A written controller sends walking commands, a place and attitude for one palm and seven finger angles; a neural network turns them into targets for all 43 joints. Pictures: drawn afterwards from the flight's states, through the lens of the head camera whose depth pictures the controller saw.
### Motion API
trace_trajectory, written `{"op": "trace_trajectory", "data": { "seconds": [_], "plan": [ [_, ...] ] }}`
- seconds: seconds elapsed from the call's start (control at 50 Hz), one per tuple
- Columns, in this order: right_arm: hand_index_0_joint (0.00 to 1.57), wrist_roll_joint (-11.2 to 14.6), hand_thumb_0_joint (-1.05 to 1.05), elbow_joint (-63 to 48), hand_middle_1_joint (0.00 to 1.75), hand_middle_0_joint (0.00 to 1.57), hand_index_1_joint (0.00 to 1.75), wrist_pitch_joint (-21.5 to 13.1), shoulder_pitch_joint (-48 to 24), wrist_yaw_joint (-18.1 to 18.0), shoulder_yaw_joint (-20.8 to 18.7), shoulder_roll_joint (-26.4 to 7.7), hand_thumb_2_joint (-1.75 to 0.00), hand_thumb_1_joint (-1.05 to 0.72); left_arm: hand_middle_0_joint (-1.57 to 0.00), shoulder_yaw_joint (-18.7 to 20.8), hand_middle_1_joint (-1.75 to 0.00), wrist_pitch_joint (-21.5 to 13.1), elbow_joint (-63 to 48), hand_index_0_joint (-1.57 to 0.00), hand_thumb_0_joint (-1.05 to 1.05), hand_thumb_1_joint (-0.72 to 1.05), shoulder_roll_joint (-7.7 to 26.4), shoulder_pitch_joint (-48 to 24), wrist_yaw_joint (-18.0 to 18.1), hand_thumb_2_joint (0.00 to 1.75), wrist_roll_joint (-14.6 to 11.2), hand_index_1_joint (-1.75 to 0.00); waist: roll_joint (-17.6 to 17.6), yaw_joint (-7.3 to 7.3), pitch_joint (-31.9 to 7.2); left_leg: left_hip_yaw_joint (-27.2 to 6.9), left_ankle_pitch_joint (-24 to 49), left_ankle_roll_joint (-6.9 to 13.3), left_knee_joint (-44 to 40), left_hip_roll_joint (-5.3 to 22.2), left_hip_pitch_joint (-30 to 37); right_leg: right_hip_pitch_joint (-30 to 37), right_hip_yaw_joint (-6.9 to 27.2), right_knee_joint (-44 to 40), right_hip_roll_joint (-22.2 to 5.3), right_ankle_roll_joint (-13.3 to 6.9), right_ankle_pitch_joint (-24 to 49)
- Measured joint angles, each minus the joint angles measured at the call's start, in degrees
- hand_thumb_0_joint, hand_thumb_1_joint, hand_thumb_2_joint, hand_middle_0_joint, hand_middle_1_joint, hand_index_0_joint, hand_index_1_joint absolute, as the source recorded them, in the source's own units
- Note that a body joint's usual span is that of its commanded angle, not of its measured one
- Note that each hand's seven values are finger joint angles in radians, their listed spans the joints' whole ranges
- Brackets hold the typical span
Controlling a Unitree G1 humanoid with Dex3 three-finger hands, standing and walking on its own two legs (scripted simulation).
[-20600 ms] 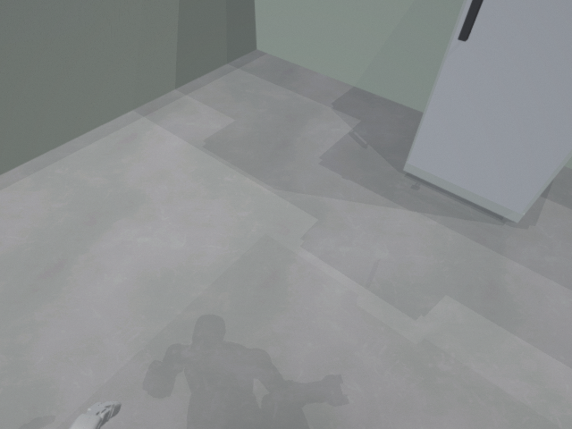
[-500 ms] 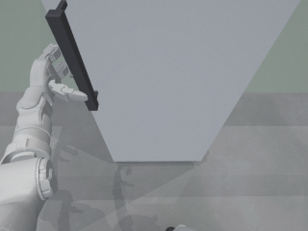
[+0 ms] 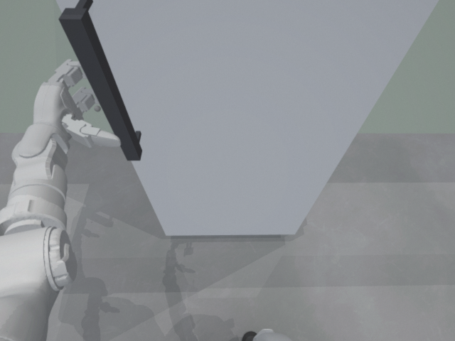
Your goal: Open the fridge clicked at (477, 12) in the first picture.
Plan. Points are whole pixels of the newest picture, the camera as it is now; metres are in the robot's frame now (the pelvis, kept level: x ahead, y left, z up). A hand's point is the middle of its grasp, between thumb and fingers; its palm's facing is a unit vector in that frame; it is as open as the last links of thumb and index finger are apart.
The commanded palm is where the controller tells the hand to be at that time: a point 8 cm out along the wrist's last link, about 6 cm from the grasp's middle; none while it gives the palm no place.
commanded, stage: slide the fingers in behind the handle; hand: left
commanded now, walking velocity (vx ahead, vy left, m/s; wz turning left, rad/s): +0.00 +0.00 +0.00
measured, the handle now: (115, 93) +0.52 +0.18 +0.13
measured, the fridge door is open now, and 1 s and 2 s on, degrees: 0 0 0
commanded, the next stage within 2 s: grip the handle and tug to test in 1.54 s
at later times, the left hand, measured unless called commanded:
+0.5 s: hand (113, 109) +0.47 +0.17 +0.13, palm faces -0.06 -1.00 -0.01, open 14.0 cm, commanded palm +0.44 +0.23 +0.14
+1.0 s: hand (121, 110) +0.46 +0.16 +0.14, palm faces -0.03 -1.00 +0.00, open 14.0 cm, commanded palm +0.43 +0.21 +0.14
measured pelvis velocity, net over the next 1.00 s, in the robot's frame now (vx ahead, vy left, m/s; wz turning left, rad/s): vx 0.01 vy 0.00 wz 0.00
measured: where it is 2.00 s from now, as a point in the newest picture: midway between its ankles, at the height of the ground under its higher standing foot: outside the picture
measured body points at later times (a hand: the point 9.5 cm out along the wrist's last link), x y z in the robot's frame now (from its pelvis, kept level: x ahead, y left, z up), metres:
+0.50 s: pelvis +0.01 +0.01 +0.00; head +0.07 +0.01 +0.45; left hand +0.47 +0.23 +0.14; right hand +0.08 -0.25 -0.11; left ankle -0.04 +0.09 -0.72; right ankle +0.05 -0.10 -0.72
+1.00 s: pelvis +0.01 +0.00 +0.01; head +0.06 -0.01 +0.45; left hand +0.46 +0.21 +0.14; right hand +0.08 -0.26 -0.11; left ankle -0.04 +0.09 -0.72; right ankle +0.05 -0.10 -0.72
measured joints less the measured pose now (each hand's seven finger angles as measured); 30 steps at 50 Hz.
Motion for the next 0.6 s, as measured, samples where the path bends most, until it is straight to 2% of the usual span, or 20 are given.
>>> {"op": "trace_trajectory", "data": {
  "seconds": [0.12,0.22,0.5,0.6],
  "plan": [
    [0.2,0.14,0.01,-0.13,0.3,0.2,0.3,0.22,-0.12,0.22,-0.01,0.55,-0.9,-0.91,-0.31,-0.71,-1.2,0.79,-3.72,-0.31,-0.01,-0.5,-2.52,3.06,1.0,0.3,-0.84,-1.21,0.15,0.73,-0.27,0.27,-0.04,0.25,-0.78,-0.17,1.6,1.41,0.33,-0.52,-0.06,0.3,-0.06],
    [0.2,0.1,0.01,-0.39,0.3,0.2,0.3,-0.26,-1.04,0.34,0.01,1.05,-0.9,-0.91,-0.31,-2.12,-1.2,1.51,-5.7,-0.31,-0.01,-0.5,-4.27,4.13,2.76,0.3,-0.43,-1.2,0.33,1.26,-0.27,0.12,-0.06,0.46,-1.14,-0.46,2.53,2.4,0.24,-0.78,-0.32,0.56,-0.19],
    [0.2,-0.41,0.0,0.12,0.3,0.2,0.3,-1.31,-2.88,0.98,0.04,1.64,-0.9,-0.91,-0.3,-5.52,-1.2,1.47,-4.19,-0.3,-0.01,-0.5,-7.98,1.05,6.28,0.3,0.54,-1.2,0.39,1.92,-0.28,-0.21,-0.29,0.85,-1.35,-1.25,2.79,2.56,0.08,-0.34,-1.12,1.14,-0.89],
    [0.2,-0.71,0.0,0.57,0.3,0.2,0.3,-0.96,-1.89,1.58,-0.44,1.86,-0.9,-0.91,-0.31,-5.3,-1.21,0.95,-6.68,-0.31,-0.01,-0.5,-9.2,3.09,7.7,0.3,0.8,-1.22,0.58,2.32,-0.75,0.04,-0.3,0.74,-1.89,-1.24,3.19,2.67,0.37,-0.48,-1.04,1.19,-1.04]
  ]
}}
